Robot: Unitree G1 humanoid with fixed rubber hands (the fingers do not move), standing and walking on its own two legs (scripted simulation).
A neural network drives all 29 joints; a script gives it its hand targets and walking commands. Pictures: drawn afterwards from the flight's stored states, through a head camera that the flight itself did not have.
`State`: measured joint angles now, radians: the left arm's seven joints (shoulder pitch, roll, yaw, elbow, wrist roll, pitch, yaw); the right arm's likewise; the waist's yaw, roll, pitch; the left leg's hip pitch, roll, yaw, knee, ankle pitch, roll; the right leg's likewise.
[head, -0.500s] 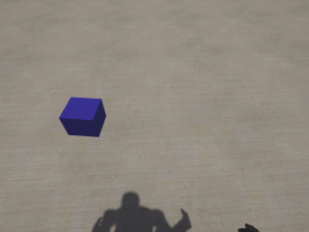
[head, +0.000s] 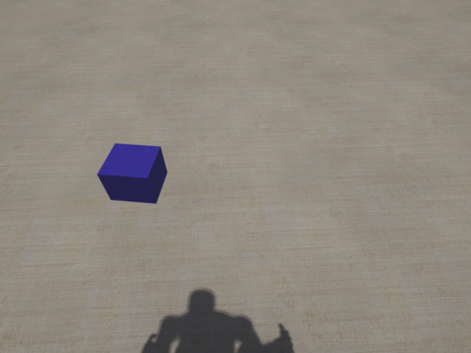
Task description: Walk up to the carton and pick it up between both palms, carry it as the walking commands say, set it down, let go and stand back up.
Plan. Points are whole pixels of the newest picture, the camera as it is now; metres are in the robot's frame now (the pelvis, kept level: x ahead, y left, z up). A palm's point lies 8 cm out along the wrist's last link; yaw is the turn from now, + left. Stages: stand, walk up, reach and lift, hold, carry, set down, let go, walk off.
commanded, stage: walk up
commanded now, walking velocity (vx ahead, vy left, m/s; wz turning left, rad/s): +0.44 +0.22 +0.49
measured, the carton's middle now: (135, 173) +1.12 +0.56 -0.66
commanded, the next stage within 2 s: none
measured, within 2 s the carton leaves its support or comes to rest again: neither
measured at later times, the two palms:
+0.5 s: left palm out of the picture +0.11 +0.40 -0.14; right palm out of the picture +0.17 -0.10 -0.09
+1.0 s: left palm (55, 249) +0.38 +0.43 -0.12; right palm (290, 281) +0.31 -0.10 -0.13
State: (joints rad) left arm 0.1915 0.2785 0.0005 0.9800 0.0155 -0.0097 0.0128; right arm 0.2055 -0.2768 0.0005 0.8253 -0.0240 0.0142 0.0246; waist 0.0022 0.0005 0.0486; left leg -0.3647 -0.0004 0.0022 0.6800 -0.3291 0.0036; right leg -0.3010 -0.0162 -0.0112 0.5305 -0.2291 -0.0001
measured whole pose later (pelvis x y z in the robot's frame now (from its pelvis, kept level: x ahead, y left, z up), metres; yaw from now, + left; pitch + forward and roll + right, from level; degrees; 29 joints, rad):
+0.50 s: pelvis +0.08 +0.14 +0.01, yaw +12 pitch +1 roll -4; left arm 0.20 0.29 0.00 0.89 0.05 0.00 -0.04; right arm 0.33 -0.22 0.00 0.83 -0.02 -0.04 0.02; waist -0.02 -0.05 0.06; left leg -0.25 -0.01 -0.01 0.52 -0.29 0.06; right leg -0.49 -0.06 -0.03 1.14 -0.40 0.05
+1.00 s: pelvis +0.29 +0.15 -0.01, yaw +18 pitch +3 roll -1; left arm 0.08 0.28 0.00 0.83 0.03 -0.05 -0.02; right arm 0.45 -0.22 0.00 0.91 -0.02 -0.05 -0.02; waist -0.09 0.02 0.06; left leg -0.34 -0.02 -0.06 1.23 -0.49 0.04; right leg -0.32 -0.03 -0.11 0.63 -0.36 0.01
